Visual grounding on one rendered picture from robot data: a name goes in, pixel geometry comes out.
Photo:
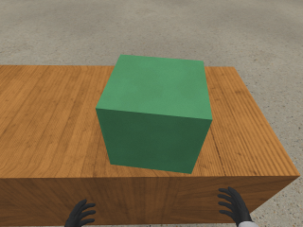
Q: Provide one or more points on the robot left hand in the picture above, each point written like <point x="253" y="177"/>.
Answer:
<point x="76" y="215"/>

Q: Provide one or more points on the carton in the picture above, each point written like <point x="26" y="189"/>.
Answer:
<point x="155" y="113"/>

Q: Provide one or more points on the robot right hand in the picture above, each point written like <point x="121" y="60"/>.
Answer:
<point x="239" y="213"/>

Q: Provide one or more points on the pedestal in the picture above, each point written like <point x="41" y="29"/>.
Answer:
<point x="53" y="155"/>

